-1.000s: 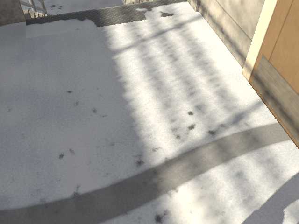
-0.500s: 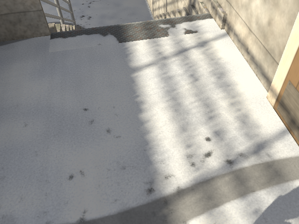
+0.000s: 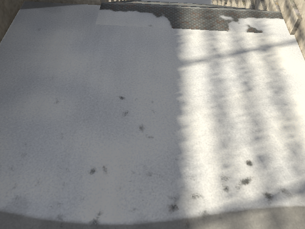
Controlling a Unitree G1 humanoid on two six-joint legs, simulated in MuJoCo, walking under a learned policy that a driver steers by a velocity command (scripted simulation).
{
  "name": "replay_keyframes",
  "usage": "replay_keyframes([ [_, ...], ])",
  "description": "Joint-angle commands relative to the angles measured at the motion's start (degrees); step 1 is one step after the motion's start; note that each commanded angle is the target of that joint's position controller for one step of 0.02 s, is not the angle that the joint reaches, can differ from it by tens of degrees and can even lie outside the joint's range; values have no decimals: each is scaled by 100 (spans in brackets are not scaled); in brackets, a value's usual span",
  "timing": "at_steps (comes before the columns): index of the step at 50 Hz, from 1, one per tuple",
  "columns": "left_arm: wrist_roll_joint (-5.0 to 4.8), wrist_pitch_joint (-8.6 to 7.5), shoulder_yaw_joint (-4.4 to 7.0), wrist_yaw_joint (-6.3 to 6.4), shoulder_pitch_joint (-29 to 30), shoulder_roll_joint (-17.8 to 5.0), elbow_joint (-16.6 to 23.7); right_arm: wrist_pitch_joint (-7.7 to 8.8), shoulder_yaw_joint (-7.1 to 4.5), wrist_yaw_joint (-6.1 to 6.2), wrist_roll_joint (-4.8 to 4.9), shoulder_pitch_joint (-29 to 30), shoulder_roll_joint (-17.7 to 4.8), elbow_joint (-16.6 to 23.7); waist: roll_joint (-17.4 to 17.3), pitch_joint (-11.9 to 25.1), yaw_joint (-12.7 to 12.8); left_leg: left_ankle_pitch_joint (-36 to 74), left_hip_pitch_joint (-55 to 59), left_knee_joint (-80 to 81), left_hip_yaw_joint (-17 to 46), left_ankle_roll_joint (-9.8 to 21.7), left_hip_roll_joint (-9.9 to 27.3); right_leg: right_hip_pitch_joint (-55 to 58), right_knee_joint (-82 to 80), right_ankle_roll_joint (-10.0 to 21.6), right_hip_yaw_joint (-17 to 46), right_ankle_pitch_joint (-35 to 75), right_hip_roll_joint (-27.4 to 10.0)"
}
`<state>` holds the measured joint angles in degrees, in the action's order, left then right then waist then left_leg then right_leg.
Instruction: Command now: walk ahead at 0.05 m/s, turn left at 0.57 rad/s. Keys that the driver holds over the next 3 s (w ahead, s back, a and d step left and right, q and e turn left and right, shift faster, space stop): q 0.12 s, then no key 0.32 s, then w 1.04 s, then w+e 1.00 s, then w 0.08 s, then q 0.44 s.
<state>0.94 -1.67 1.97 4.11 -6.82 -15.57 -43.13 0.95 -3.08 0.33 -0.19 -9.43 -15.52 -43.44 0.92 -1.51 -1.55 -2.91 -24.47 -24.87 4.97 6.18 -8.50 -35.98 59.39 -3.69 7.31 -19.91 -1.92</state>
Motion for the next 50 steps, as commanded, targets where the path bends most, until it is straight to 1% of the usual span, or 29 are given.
replay_keyframes([
  [1, -25, 127, 139, 75, -566, -425, 241, -53, -227, 150, 68, 173, -868, 549, -682, 891, 184, -1284, 492, 898, 1902, 771, 1405, 294, -481, -92, -97, 328, 171],
  [4, -34, 71, 143, 34, -316, -432, 389, -145, -255, 225, 69, 83, -905, 622, -842, 831, 68, -1668, 580, 868, 2156, 627, 1381, 418, -1039, -74, -63, 362, 263],
  [8, -133, -59, 146, -83, -421, -469, 399, -253, -251, 248, 22, -42, -835, 711, -972, 922, -4, -1169, 879, 663, 2363, 563, 1469, 1027, -1897, 60, -179, 122, 343],
  [11, -131, -110, 198, -208, -857, -523, 290, -329, -178, 257, 103, -160, -692, 708, -889, 854, 249, -1032, 631, 241, 2220, 259, 1159, 2280, -3587, 360, -419, 819, 238],
  [12, -1, -105, 261, -217, -899, -827, 340, -334, -113, 256, 96, -400, -473, 684, -174, 875, 149, -1950, 69, -605, 1752, -43, 745, 2887, -3971, 684, 378, 968, -660],
  [13, 222, -60, 377, -225, -761, -1299, 396, -243, -138, 231, 124, -175, -465, 941, 1545, 419, -6, -2861, -1076, -1658, 528, -335, -193, 2773, -4363, 1552, 1842, 1993, -1682],
  [14, 302, -94, 344, -222, -688, -1033, 519, -123, -276, 206, -25, -128, -942, 913, 1385, 565, 134, -3164, -1135, -3078, 690, -589, 14, 2489, -4399, 2100, 2384, 2379, -2180],
  [15, 197, -119, 291, -205, -422, -837, 650, -116, -354, 169, 27, -306, -1092, 747, 866, 592, 16, -2831, -1064, -3749, 776, -668, 63, 2460, -4235, 1966, 1871, 2493, -1904],
  [16, 78, -118, 255, -205, -209, -694, 704, -182, -343, 178, 45, -502, -946, 543, 525, 554, -89, -2528, -991, -4060, 690, -790, 108, 2455, -4090, 1658, 1278, 2445, -1458],
  [17, -37, -108, 211, -204, -155, -579, 707, -251, -304, 205, 14, -611, -770, 442, 449, 517, -84, -2266, -1027, -4393, 633, -901, 135, 2514, -4019, 1521, 998, 2459, -1248],
  [20, -23, -49, 93, -228, -276, -331, 648, -310, -153, 202, 63, -463, -331, 471, 588, 410, -12, -1888, -676, -3861, 272, -1104, 338, 2434, -4046, 1475, 349, 2506, -817],
  [22, -17, -2, 91, -209, -427, -346, 596, -286, -53, 190, 55, -161, -154, 573, 836, 452, 159, -1855, -342, -2741, -89, -1187, 650, 2656, -3991, 1487, 246, 2424, -727],
  [23, -29, 17, 103, -203, -628, -384, 536, -263, 9, 160, 53, -74, -41, 587, 911, 565, 292, -1896, 3, -2140, -246, -1171, 737, 2676, -4076, 1479, 259, 1670, -700],
  [25, -90, 72, 226, -207, -1020, -820, 423, -206, -16, 95, 132, 137, -225, 642, 1176, 321, 545, -2311, 232, -1533, -616, -1090, 587, 2538, -4364, 1577, 667, -184, -841],
  [27, -157, 104, 275, -201, -1121, -1002, 400, -93, -64, 61, 189, 74, -416, 596, 1161, 55, 535, -2232, 411, -854, -697, -849, 563, 2424, -4536, 1632, 1115, -1068, -1042],
  [29, -254, 93, 249, -202, -1084, -942, 368, 54, -53, 28, 186, -249, -318, 373, 856, -96, 296, -1447, 1198, 360, -753, -469, 520, 2070, -4452, 1531, 1101, -1228, -948],
  [30, -248, 41, 205, -217, -1030, -818, 369, 120, -64, 27, 160, -496, -331, 270, 743, 3, 137, -1250, 1854, 527, -543, -280, 679, 1701, -4281, 1384, 1005, -994, -846],
  [31, -197, -49, 107, -260, -739, -505, 470, 178, -88, 48, 139, -1058, -423, 133, 507, 271, -149, -1259, 2859, 549, 13, -71, 1196, 966, -3647, 1136, 680, -740, -624],
  [32, -139, -196, -30, -322, -373, 40, 745, 208, -223, 62, 74, -1675, -927, -58, -736, 488, -297, -2032, 3568, 679, 1324, 374, 2063, -121, -2128, 687, -561, -509, 246],
  [33, -221, -333, 54, -339, 95, -330, 1029, 242, -343, -6, 48, -1831, -1257, -110, -1430, -46, -511, -2524, 3224, 1368, 2685, 1039, 2987, -1056, -1363, 587, -792, -1143, 258],
  [34, -321, -395, 182, -370, 229, -679, 1056, 322, -255, 3, -16, -1680, -936, -65, -1110, -472, -467, -2674, 3146, 1532, 2813, 1187, 3059, -1554, -542, 588, -469, -1069, -56],
  [35, -337, -404, 204, -423, 27, -689, 943, 378, -178, 10, -1, -1486, -698, -21, -978, -530, -303, -2693, 3215, 1554, 2458, 1039, 2821, -1787, -153, 631, -387, -711, -170],
  [37, -226, -410, 205, -512, -109, -613, 851, 385, -124, -14, 79, -1219, -592, 51, -853, -493, -157, -1929, 3232, 1661, 1810, 796, 2522, -1958, 28, 618, -418, 59, -362],
  [38, -179, -425, 186, -558, -78, -522, 842, 360, -92, -19, 66, -1167, -526, 68, -745, -453, -127, -1347, 3015, 1727, 1421, 708, 2344, -1753, -52, 565, -506, 402, -392],
  [41, -147, -453, 57, -677, 183, -193, 910, 293, -85, -17, 71, -1184, -562, 57, -708, -370, -193, -249, 2302, 1749, 461, 554, 1889, -886, -963, 384, -861, 1359, -296],
  [43, -181, -456, 1, -715, 518, -115, 1031, 298, -106, -5, 89, -1339, -723, 3, -735, -423, -307, -145, 1866, 1738, 209, 466, 1800, -208, -1793, 365, -971, 1822, -165],
  [45, -221, -435, 26, -732, 673, -252, 1121, 333, -151, -11, 136, -1502, -937, -71, -767, -467, -332, -304, 1791, 1767, 286, 452, 1992, 220, -2215, 414, -957, 1923, -77],
  [48, -249, -426, 108, -731, 601, -521, 1188, 333, -189, -25, 186, -1470, -1061, -144, -791, -498, -137, 72, 2188, 1528, 376, 327, 2289, 491, -2629, 648, -873, 1651, -28],
  [50, -217, -407, 251, -666, -135, -781, 1037, 284, -202, -24, 142, -1381, -1121, -156, -763, 32, 354, 2003, 2301, 434, 86, 135, 2104, 1579, -2771, 900, -1101, 1413, 262],
])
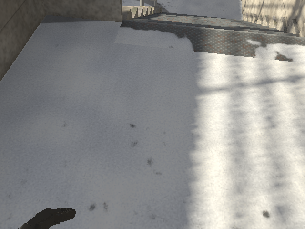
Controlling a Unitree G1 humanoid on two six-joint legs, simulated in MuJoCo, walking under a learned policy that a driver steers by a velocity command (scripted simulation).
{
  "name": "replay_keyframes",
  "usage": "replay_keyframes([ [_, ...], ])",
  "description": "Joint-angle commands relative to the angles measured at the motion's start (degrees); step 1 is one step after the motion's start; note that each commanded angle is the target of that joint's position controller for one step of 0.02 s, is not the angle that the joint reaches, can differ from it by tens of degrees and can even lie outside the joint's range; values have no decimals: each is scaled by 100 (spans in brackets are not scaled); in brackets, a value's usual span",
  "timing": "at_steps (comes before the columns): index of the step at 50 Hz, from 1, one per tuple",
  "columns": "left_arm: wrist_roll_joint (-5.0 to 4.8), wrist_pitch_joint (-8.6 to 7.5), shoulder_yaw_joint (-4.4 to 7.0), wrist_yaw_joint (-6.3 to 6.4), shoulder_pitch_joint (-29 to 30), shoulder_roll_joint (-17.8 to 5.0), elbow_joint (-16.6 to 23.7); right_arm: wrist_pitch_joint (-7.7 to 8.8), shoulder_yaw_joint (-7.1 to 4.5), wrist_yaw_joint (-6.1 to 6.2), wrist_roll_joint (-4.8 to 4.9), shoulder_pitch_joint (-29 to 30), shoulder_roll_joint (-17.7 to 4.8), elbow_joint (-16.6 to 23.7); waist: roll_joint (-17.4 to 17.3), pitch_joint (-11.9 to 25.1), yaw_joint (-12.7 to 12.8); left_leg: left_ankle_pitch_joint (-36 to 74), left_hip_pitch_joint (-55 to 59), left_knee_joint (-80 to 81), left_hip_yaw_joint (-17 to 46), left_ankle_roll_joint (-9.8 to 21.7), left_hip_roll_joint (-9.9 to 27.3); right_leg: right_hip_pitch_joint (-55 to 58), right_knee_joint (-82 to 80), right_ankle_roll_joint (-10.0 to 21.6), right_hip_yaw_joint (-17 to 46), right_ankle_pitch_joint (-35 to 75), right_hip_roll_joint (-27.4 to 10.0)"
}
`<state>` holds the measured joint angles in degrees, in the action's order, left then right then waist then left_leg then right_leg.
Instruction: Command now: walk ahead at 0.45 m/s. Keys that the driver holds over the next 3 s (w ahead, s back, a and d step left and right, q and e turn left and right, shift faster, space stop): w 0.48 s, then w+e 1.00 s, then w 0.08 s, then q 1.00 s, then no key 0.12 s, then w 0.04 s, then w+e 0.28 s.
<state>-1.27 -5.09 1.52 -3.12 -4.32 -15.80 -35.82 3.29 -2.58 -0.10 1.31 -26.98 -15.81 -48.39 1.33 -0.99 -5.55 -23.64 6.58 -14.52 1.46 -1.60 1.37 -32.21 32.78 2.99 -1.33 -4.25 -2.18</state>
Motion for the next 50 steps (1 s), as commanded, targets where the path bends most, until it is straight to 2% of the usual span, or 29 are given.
replay_keyframes([
  [1, 3, -34, 409, 123, -1292, -957, 76, 35, -201, 33, -59, 324, -957, 347, -708, 590, 1180, 4610, -1232, -1794, 173, 752, 847, 2482, -35, 399, -257, -158, 305],
  [2, 100, 1, 510, 197, -2213, -1407, -50, 53, -61, 38, -169, 137, -544, 526, 229, 1526, 1404, 3085, -2694, -3877, -94, 476, 403, 4353, -70, 850, 1300, -588, -931],
  [3, 166, -6, 528, 121, -2495, -1708, -155, 172, 111, 21, -56, -519, 50, 547, 1966, 2454, 1054, -799, -4089, -5574, 360, 248, -529, 5403, -1325, 1543, 4267, -2361, -2038],
  [4, 122, -34, 375, 122, -2227, -1113, -117, 245, -52, -14, 94, -32, -641, 500, 1244, 1823, 1159, -699, -4710, -6220, 762, 313, -206, 4921, -1807, 1279, 4449, -2859, -1926],
  [5, 86, -34, 316, 132, -1822, -958, -107, 274, -115, -39, 164, 555, -862, 655, 775, 959, 1067, -196, -4994, -6223, 506, 404, 98, 4130, -1776, 1065, 3529, -2456, -1792],
  [6, 108, -25, 298, 126, -1432, -909, -68, 292, -87, -6, 79, 843, -770, 706, 207, 588, 894, 332, -4796, -5948, 366, 429, 363, 3357, -1807, 979, 2871, -1702, -1556],
  [7, 159, -35, 272, 102, -1185, -794, -48, 268, -106, 9, -7, 909, -697, 702, 165, 353, 711, 667, -4566, -5655, 350, 424, 537, 2779, -1926, 963, 2362, -1073, -1302],
  [8, 203, -63, 245, 97, -1032, -689, -41, 207, -114, 5, -13, 749, -624, 649, 327, 355, 530, 895, -4235, -5527, 386, 418, 666, 2418, -2103, 968, 2031, -850, -1137],
  [9, 187, -110, 244, 91, -973, -637, -66, 143, -104, 7, -4, 635, -525, 590, 398, 360, 449, 1010, -4077, -5429, 345, 383, 682, 2237, -2266, 1037, 1835, -698, -1059],
  [11, 137, -189, 250, 92, -997, -625, -182, 40, -101, 30, -40, 670, -434, 568, 323, 194, 365, 1194, -4146, -5154, 291, 298, 708, 2001, -2495, 1130, 1474, -430, -1001],
  [14, 131, -184, 286, 152, -1237, -726, -367, 39, -99, 54, -126, 1309, -407, 770, 136, -135, 486, 1908, -4761, -4352, 294, 139, 767, 2141, -2701, 1180, 1214, -157, -1009],
  [19, 68, -74, 322, 246, -1590, -886, -575, 174, -30, -57, -97, 2240, -250, 987, 90, -299, 842, 3072, -4641, -2625, 43, 108, 549, 2471, -2690, 957, 666, 164, -862],
  [22, 32, 1, 342, 264, -1894, -961, -764, 228, -4, -160, -50, 2747, -230, 1176, 91, -414, 1043, 3066, -4602, -2054, -38, 154, 422, 2860, -2536, 947, 630, 190, -1000],
  [25, -1, 97, 365, 291, -2033, -997, -902, 274, -16, -263, -31, 3030, -309, 1363, 144, -453, 1048, 2544, -4590, -1661, 1, 319, 321, 3367, -2204, 873, 779, 478, -1221],
  [27, -17, 159, 390, 320, -1970, -1073, -935, 319, -69, -288, -39, 2804, -449, 1358, 271, -302, 843, 2093, -4095, -1446, -43, 435, 167, 3533, -1852, 774, 936, 1057, -1279],
  [28, -11, 184, 402, 330, -1854, -1141, -919, 340, -135, -269, -45, 2430, -578, 1278, 354, -66, 602, 1918, -3478, -1330, -175, 521, -4, 3510, -1409, 702, 909, 1859, -1182],
  [29, 23, 208, 360, 334, -1769, -1062, -902, 351, -271, -216, -53, 1610, -819, 1049, 285, 483, 171, 1993, -2267, -1207, -302, 673, -125, 3240, -441, 548, 700, 2483, -869],
  [30, 121, 190, 225, 337, -1729, -743, -756, 346, -398, -136, -141, 514, -1229, 859, -53, 1423, -272, 2096, -391, -1505, 483, 1017, 714, 2133, 1204, 312, 480, 1482, -530],
  [31, 91, 76, 8, 309, -2522, 23, -621, 310, -516, -107, -240, 82, -1767, 763, -1602, 2288, 84, 1263, 1804, -1170, 3128, 1846, 2237, -261, 3361, -123, 269, -2069, 479],
  [32, -84, -14, 106, 299, -2387, -467, -749, 297, -389, -105, -195, -23, -1201, 771, -1503, 2503, -158, 438, 1736, -483, 4063, 1936, 2355, -921, 4204, -145, 1053, -2829, 417],
  [33, -203, -32, 240, 305, -1802, -886, -598, 291, -284, -80, -159, 349, -881, 784, -1105, 1520, -160, 475, 1039, -390, 3078, 1619, 2147, -1309, 4409, -124, 1013, -2410, 125],
  [34, -144, -23, 242, 325, -1448, -867, -499, 285, -222, -71, -150, 749, -703, 809, -723, 1029, 6, 885, 240, -289, 2306, 1436, 1927, -1198, 4213, -130, 831, -1891, -169],
  [35, -54, 18, 262, 333, -1264, -799, -459, 294, -173, -85, -160, 1075, -534, 793, -591, 610, 181, 1295, -490, -77, 1772, 1340, 1684, -987, 3893, -157, 801, -1549, -328],
  [36, -42, 102, 297, 322, -1366, -736, -488, 331, -140, -90, -197, 1279, -410, 784, -715, 425, 385, 1530, -973, 144, 1308, 1254, 1494, -655, 3681, -169, 842, -1293, -475],
  [38, -70, 255, 277, 301, -1577, -485, -544, 408, -179, -95, -208, 1422, -436, 704, -706, 269, 564, 1947, -1456, 475, 773, 1290, 1411, -317, 3557, -219, 782, -1080, -523],
  [41, -19, 368, 281, 328, -1324, -377, -406, 458, -249, -63, -214, 1452, -600, 546, -506, -38, 630, 2587, -1591, 675, 99, 1310, 1406, -669, 3134, -306, 849, -572, -554],
  [43, -10, 351, 276, 294, -1080, -338, -315, 425, -271, -20, -221, 1394, -666, 462, -478, -119, 569, 2729, -1437, 710, -294, 1257, 1323, -828, 2531, -323, 811, 0, -532],
  [46, 4, 289, 224, 164, -491, -223, -139, 356, -299, 35, -194, 1307, -809, 387, -393, -256, 349, 2766, -1270, 710, -788, 1133, 1238, -685, 1461, -259, 456, 727, -477],
  [50, -3, 277, 187, 22, 220, -180, 209, 208, -365, 60, -98, 958, -1004, 216, -317, -492, 83, 2872, -564, 550, -1032, 1071, 1486, -888, 711, -92, 119, 544, -421],
])
Over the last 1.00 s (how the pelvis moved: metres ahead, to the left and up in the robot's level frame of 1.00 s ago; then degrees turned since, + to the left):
0.18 -0.06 -0.01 10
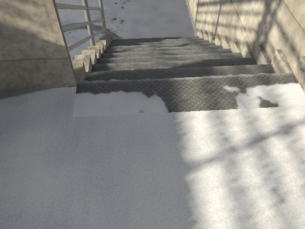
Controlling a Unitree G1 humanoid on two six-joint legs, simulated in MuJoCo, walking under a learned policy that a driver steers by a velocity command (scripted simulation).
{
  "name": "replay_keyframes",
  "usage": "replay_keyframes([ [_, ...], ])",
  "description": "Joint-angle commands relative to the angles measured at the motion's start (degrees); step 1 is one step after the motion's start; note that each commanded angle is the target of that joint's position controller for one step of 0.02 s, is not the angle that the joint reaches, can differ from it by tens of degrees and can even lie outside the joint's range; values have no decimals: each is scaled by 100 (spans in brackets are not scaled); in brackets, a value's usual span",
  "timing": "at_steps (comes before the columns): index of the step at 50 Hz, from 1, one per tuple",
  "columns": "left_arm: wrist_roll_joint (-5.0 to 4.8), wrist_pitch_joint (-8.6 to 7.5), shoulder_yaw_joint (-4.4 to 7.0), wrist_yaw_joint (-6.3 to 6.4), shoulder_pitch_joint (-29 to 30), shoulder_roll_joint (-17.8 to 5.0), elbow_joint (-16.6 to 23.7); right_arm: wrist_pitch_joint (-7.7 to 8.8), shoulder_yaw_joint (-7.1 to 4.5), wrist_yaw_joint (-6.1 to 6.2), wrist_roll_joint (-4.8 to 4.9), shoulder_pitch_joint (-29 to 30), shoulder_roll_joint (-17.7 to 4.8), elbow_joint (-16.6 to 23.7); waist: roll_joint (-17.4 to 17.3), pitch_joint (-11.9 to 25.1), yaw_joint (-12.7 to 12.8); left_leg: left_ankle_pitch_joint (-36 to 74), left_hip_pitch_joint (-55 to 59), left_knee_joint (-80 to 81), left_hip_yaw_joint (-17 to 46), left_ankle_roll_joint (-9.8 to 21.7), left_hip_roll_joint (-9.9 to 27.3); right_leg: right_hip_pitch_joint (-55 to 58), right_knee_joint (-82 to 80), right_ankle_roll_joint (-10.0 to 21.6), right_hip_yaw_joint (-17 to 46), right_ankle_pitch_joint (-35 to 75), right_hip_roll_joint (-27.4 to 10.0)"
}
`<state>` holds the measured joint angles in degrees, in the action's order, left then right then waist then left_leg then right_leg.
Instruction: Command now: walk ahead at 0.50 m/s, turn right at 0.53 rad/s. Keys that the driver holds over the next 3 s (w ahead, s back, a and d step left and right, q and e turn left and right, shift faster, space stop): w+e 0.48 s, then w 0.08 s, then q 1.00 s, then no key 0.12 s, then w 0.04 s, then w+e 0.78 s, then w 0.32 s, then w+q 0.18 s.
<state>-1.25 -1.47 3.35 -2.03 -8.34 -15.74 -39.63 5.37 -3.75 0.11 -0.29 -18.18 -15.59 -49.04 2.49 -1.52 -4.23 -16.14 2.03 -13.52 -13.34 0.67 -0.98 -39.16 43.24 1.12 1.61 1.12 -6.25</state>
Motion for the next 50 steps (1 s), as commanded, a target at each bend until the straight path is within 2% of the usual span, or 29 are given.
replay_keyframes([
  [1, -7, -81, 13, -118, 712, -214, 672, -45, -265, 39, 96, 44, -1067, 249, -453, -463, -50, 2297, 94, 335, 400, 806, 1781, -226, -443, 162, -249, -192, 18],
  [2, -5, -77, 32, -145, 745, -256, 739, -90, -282, 43, 127, 50, -1113, 233, -490, -443, -9, 2679, 253, 165, 334, 756, 1822, -161, -532, 245, -352, -437, 88],
  [4, 9, -44, 127, -161, 500, -434, 789, -162, -334, 73, 176, 160, -1290, 262, -706, -136, 250, 4510, 425, -537, 160, 631, 1814, 474, -581, 469, -679, -1031, 437],
  [5, 4, -21, 225, -148, 36, -601, 710, -208, -356, 91, 199, 220, -1361, 285, -787, 172, 541, 5360, 414, -1258, 78, 567, 1755, 1102, -600, 611, -834, -1277, 687],
  [6, -11, -8, 387, -100, -833, -858, 498, -245, -341, 104, 230, 336, -1342, 316, -695, 615, 1053, 5531, 43, -2413, -76, 414, 1557, 2313, -974, 813, -914, -1006, 975],
  [7, -11, 49, 594, 18, -1791, -1307, 251, -210, -254, 123, 136, 281, -1136, 400, -227, 1129, 1464, 4097, -1285, -4104, -70, 147, 1313, 4095, -1132, 1093, -123, -824, 664],
  [8, -51, 4, 668, 71, -1560, -1994, 288, -64, 36, 36, -114, -313, -197, 735, 1423, 1496, 652, -1504, -3984, -6204, 389, -224, 137, 5963, -1593, 2128, 3097, -1489, -852],
  [9, -6, -106, 529, 29, -1759, -1559, 489, 182, 8, -48, 93, 203, -619, 814, 764, 2399, 1073, -1829, -4636, -6878, 1804, -161, -55, 6328, -2584, 2459, 4737, -2365, -1331],
  [10, 46, -190, 427, -1, -1572, -1208, 410, 288, -81, -87, 311, 842, -941, 995, 369, 1541, 1164, -1232, -5092, -6762, 1873, -22, 226, 5821, -2730, 2079, 3920, -1961, -1183],
  [11, 20, -229, 374, -1, -1232, -1051, 426, 340, -42, -56, 250, 919, -854, 1025, -25, 1019, 895, -702, -4911, -6237, 1853, 56, 480, 4968, -2677, 1855, 3172, -1383, -934],
  [12, 20, -229, 310, 9, -817, -855, 497, 332, -61, -9, 91, 889, -858, 940, -236, 694, 636, -421, -4512, -5741, 1838, 21, 669, 4167, -2687, 1682, 2569, -736, -687],
  [13, 86, -236, 257, 34, -591, -728, 595, 270, -104, -8, 30, 747, -910, 912, -120, 603, 437, -213, -4087, -5455, 1882, -17, 788, 3638, -2792, 1625, 2226, -248, -522],
  [17, 60, -272, 292, 157, -664, -896, 534, 52, -58, 0, -79, 841, -645, 978, -134, 374, 320, 314, -3773, -4468, 1675, -355, 697, 2777, -3040, 1638, 1593, 615, -240],
  [22, 5, -195, 322, 279, -1059, -1003, 336, 74, 59, -65, -19, 1924, -413, 1245, 178, 143, 737, 2001, -3385, -2319, 1600, -460, 285, 2490, -2925, 1212, 1260, -175, 153],
  [25, -27, -166, 323, 286, -1296, -999, 190, 139, 32, -141, 57, 2229, -526, 1358, 269, 116, 865, 2166, -3210, -1793, 1681, -376, 175, 2766, -2706, 1137, 1583, -525, -30],
  [28, -4, -135, 293, 313, -1387, -890, 63, 217, -31, -210, 49, 2142, -679, 1355, 405, 109, 819, 1756, -3097, -1503, 1725, -149, 203, 3331, -2316, 1048, 1934, -444, -304],
  [30, 50, -81, 274, 324, -1209, -831, 55, 261, -108, -192, -43, 1590, -786, 1206, 536, 242, 523, 1644, -2527, -1145, 1429, 129, 49, 3632, -1630, 826, 1763, 1036, -156],
  [31, 78, -76, 216, 326, -1138, -683, 112, 302, -166, -176, -143, 1104, -935, 1104, 447, 675, 293, 2363, -1666, -1129, 1485, 351, 225, 3554, -792, 601, 1489, 1692, 173],
  [32, 200, -92, 117, 353, -1272, -471, 261, 321, -212, -178, -266, 392, -1254, 1052, -295, 1611, 137, 4250, -17, -1604, 2518, 841, 1154, 2691, 750, 309, 1176, 519, 600],
  [33, 103, -129, 38, 330, -2318, -246, 67, 224, -286, -232, -215, -19, -1453, 776, -2063, 2291, 421, 4678, 1613, -1354, 4698, 2001, 2354, 927, 2718, -187, 722, -3465, 1417],
  [34, 93, -137, 96, 313, -2296, -732, -28, 163, -197, -276, 75, -82, -1082, 796, -1508, 2204, 311, 3488, 1511, -970, 5283, 1977, 2342, 415, 3283, -252, 1006, -3791, 1143],
  [35, 68, -104, 160, 309, -1501, -959, 103, 104, -111, -263, 142, 364, -833, 916, -958, 1426, 209, 3248, 858, -915, 4508, 1714, 2067, 150, 3391, -317, 808, -3359, 861],
  [36, 148, -81, 151, 335, -951, -944, 232, 43, -30, -255, 104, 720, -684, 1003, -484, 974, 241, 3619, 141, -852, 3917, 1521, 1765, 202, 3129, -361, 578, -3047, 664],
  [37, 236, -73, 154, 352, -642, -874, 359, 2, 6, -239, 93, 883, -616, 1017, -336, 670, 317, 4101, -411, -797, 3579, 1448, 1561, 304, 2708, -393, 500, -2834, 516],
  [40, 196, -29, 67, 399, -717, -467, 414, -89, -82, -163, 4, 871, -874, 926, -856, 718, 558, 4760, -1020, -673, 3042, 1323, 1114, 1011, 1456, -485, 295, -2710, 535],
  [42, 173, 17, 51, 453, -687, -432, 397, -180, -176, -95, 20, 818, -1106, 913, -927, 927, 570, 4718, -1150, -667, 3046, 1410, 1135, 1261, 920, -567, 231, -2616, 659],
  [46, 144, 155, 88, 480, -298, -508, 424, -409, -246, 39, 157, 837, -1189, 964, -921, 964, 482, 2721, -1609, -510, 3234, 1224, 994, 1645, 260, -580, 324, -1840, 790],
  [48, 131, 161, 92, 456, -26, -486, 508, -504, -247, 80, 166, 830, -1138, 989, -1008, 778, 404, 1639, -1773, -461, 3442, 1148, 895, 1725, -98, -551, 372, -1763, 850],
  [50, 108, 88, 104, 413, 132, -497, 569, -578, -253, 111, 152, 802, -1109, 1017, -1114, 650, 355, 1304, -1711, -562, 3719, 1107, 867, 1806, -565, -500, 403, -1808, 902],
])
Over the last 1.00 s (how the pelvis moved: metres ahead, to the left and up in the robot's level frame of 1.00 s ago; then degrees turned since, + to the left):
0.52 0.00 0.02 -14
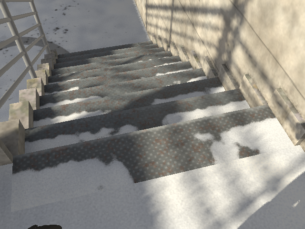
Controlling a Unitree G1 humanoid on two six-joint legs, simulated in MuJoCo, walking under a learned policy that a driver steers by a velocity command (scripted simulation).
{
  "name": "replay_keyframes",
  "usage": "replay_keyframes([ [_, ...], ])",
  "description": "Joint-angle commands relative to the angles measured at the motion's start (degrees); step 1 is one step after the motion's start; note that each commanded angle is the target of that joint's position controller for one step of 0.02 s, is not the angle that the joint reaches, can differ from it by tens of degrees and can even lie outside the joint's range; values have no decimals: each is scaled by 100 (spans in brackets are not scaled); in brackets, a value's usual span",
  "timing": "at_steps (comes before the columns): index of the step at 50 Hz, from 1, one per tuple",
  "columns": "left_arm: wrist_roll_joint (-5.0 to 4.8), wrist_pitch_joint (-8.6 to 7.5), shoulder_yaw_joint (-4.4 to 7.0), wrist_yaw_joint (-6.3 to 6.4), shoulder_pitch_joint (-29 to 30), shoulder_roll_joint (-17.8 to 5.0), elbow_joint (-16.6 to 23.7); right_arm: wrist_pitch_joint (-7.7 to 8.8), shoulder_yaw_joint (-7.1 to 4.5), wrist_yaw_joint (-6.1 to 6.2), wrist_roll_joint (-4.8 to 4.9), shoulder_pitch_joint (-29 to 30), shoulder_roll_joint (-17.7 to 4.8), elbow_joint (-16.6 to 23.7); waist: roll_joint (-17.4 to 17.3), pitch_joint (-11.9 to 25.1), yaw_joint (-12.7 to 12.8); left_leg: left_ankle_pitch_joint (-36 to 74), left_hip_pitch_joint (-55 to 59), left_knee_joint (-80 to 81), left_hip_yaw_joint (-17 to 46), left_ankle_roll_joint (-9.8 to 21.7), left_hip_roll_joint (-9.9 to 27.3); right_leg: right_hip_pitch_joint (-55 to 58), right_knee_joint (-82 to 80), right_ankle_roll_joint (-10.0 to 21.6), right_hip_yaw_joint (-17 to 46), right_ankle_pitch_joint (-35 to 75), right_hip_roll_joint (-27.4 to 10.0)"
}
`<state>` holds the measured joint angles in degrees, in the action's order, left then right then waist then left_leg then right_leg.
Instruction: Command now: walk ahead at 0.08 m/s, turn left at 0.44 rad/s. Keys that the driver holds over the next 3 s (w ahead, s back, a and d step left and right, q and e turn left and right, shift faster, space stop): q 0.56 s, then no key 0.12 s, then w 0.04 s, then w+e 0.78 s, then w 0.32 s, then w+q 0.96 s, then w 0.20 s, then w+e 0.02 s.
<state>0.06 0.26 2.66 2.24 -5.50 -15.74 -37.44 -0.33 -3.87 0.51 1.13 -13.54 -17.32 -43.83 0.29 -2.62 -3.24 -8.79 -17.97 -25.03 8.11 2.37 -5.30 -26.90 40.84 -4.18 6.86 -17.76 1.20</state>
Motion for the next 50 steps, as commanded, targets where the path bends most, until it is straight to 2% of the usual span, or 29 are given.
replay_keyframes([
  [1, -38, -143, 185, -41, -168, -510, 350, -42, -244, 87, 10, 349, -925, 520, -927, 744, 280, 644, 367, 479, 1711, 899, 1283, 694, -679, 72, -121, 135, 172],
  [3, -48, -253, 236, -90, -476, -557, 238, -107, -220, 124, 60, 460, -829, 596, -896, 749, 496, 640, 315, 104, 1771, 637, 1051, 1381, -1936, 238, -206, 948, 74],
  [4, 21, -270, 308, -68, -613, -826, 234, -117, -152, 136, 31, 297, -610, 628, -567, 942, 431, -162, -69, -405, 1559, 359, 814, 2050, -2108, 496, 227, 1305, -637],
  [5, 158, -208, 397, -25, -387, -1290, 347, -89, -72, 119, -29, -73, -303, 691, 918, 925, 79, -2004, -1054, -1572, 566, -21, 4, 2562, -2122, 1190, 1469, 2617, -1852],
  [6, 303, -191, 399, -68, -501, -1157, 300, -36, -180, 115, -44, -47, -685, 739, 1429, 898, 229, -2909, -1581, -2838, 12, -294, -74, 2282, -2260, 1913, 2235, 3239, -2516],
  [7, 247, -210, 315, -76, -370, -885, 357, -42, -301, 107, -40, -153, -1029, 643, 959, 817, 197, -2650, -1613, -3659, 68, -455, 188, 2160, -2218, 1977, 1912, 3200, -2386],
  [8, 171, -215, 263, -76, -146, -684, 374, -109, -356, 119, -10, -202, -1067, 536, 686, 694, 126, -2316, -1658, -4007, 9, -572, 265, 2062, -2130, 1746, 1332, 3035, -2009],
  [9, 99, -207, 237, -69, 5, -611, 396, -199, -362, 149, -12, -253, -989, 471, 608, 620, 98, -2030, -1711, -4242, -53, -686, 323, 2031, -2088, 1570, 922, 2852, -1744],
  [10, 61, -193, 225, -56, 49, -613, 373, -262, -335, 143, -9, -223, -864, 495, 660, 541, 132, -1802, -1751, -4422, -123, -782, 352, 1953, -2088, 1557, 663, 3000, -1649],
  [12, 94, -141, 247, -21, -56, -680, 304, -289, -262, 102, 32, 26, -626, 672, 800, 473, 239, -1493, -1726, -4119, -417, -890, 411, 1935, -2175, 1599, 216, 3059, -1457],
  [16, 89, -46, 342, 37, -280, -889, 191, -270, -159, 2, 16, 478, -440, 992, 933, 712, 490, -1408, -1421, -3023, -645, -912, 658, 2339, -2137, 1735, -46, 3082, -1671],
  [18, 59, -26, 399, 5, -222, -1042, 175, -274, -138, -54, 2, 540, -433, 1082, 982, 772, 510, -1376, -951, -2496, -828, -817, 700, 2183, -2136, 1739, -207, 3091, -1759],
  [21, -32, -31, 443, -62, -238, -1144, 104, -321, -183, -125, 7, 515, -542, 1162, 1050, 750, 499, -1283, -532, -1768, -1043, -623, 647, 2150, -2011, 1676, -303, 2930, -1888],
  [23, -142, -43, 460, -78, -144, -1180, 64, -347, -217, -178, 10, 313, -537, 1142, 1010, 727, 318, -760, -58, -850, -1181, -375, 572, 2041, -1702, 1459, -445, 2725, -1883],
  [24, -194, -51, 446, -77, -171, -1105, 11, -346, -253, -180, 0, 86, -561, 1062, 911, 754, 200, -241, 441, -201, -1238, -193, 442, 1817, -1371, 1216, -639, 2406, -1753],
  [25, -144, -70, 397, -99, -512, -900, -135, -337, -336, -126, -14, -127, -777, 1017, 380, 811, 184, 638, 1226, 272, -827, 28, 557, 1220, -715, 777, -1017, 1643, -1487],
  [26, 182, -75, 260, -137, -576, -491, 38, -306, -498, -15, -45, -308, -1508, 1128, -1478, 906, 336, 2986, 2272, 283, 1252, 648, 2131, -416, 1118, 135, -1601, -1094, -768],
  [27, 176, -83, 282, -68, -10, -609, 286, -178, -467, -66, -251, -246, -1596, 1254, -1645, 976, 9, 3310, 1731, 409, 2203, 1764, 2874, -1163, 2277, -30, -790, -2253, -167],
  [28, 61, -56, 355, -29, 181, -854, 280, -60, -399, -105, -289, -167, -1343, 1230, -1029, 914, -70, 2764, 1564, 521, 1778, 1728, 2568, -1193, 2770, 15, -397, -1952, -300],
  [29, -11, -24, 383, -5, 83, -898, 202, 6, -329, -87, -223, 139, -1138, 1188, -868, 730, 141, 2354, 1402, 508, 1269, 1391, 2228, -1202, 2754, 82, -335, -1434, -387],
  [30, 16, 5, 402, 40, -70, -888, 45, 11, -274, -54, -128, 396, -944, 1206, -648, 709, 253, 2018, 1356, 479, 1001, 1116, 1962, -1157, 2600, 71, -306, -1043, -447],
  [31, 51, 33, 417, 60, -183, -913, -8, -2, -210, -21, -63, 563, -827, 1209, -727, 699, 336, 2176, 1225, 474, 824, 1033, 1841, -999, 2577, 19, -339, -733, -432],
  [34, -16, 39, 374, 11, -397, -761, -119, -9, -106, 49, -143, 555, -663, 1154, -787, 881, 399, 2303, 1133, 517, 558, 1056, 1667, -546, 2463, -83, -419, -244, -323],
  [35, -24, 33, 348, -10, -407, -719, -128, -2, -95, 66, -130, 442, -632, 1094, -761, 930, 357, 1470, 1224, 645, 565, 1042, 1606, -535, 2080, -83, -446, -92, -358],
  [37, -47, -8, 288, -86, -243, -653, -103, 16, -91, 82, -91, 201, -650, 961, -910, 777, 164, -851, 1356, 1072, 835, 1028, 1610, -608, 1307, -38, -533, 124, -403],
  [39, -102, -74, 262, -162, -51, -697, -63, 69, -103, 72, -142, 141, -772, 859, -1094, 426, 34, -1725, 1303, 1406, 1114, 1039, 1785, -634, 751, 49, -563, 133, -452],
  [42, -126, -206, 232, -224, 18, -710, -65, 187, -153, 41, -157, -23, -930, 684, -829, 163, -84, -1847, 1351, 1571, 1160, 1073, 2009, -640, 252, 234, -564, 96, -515],
  [46, -158, -307, 176, -289, -46, -624, -76, 315, -184, -19, -91, -56, -971, 518, -687, -7, -92, -1904, 1332, 1700, 927, 1059, 2103, -532, -121, 475, -625, -27, -550],
  [50, -182, -335, 129, -364, -157, -592, -62, 347, -229, -93, -6, 19, -1014, 428, -585, -3, 18, -1691, 1154, 1643, 470, 977, 2102, 16, -548, 690, -804, 43, -505],
])
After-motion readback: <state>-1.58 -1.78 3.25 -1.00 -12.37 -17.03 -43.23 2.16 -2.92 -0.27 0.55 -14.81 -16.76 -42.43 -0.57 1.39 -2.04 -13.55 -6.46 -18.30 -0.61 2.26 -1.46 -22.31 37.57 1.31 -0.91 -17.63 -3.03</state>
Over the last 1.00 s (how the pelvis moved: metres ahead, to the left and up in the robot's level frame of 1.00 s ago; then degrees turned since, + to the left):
0.47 -0.07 0.00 -12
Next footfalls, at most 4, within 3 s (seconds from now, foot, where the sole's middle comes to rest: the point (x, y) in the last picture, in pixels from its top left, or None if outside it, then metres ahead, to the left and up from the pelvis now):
0.08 right None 0.10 -0.13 -0.78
0.50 left None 0.02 0.12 -0.78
1.08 right None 0.19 -0.08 -0.78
1.54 left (110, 218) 0.50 0.17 -0.78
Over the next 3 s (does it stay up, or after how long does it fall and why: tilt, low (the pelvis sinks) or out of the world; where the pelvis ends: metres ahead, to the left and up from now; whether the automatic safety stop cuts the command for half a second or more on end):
stays up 1.06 0.14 -0.19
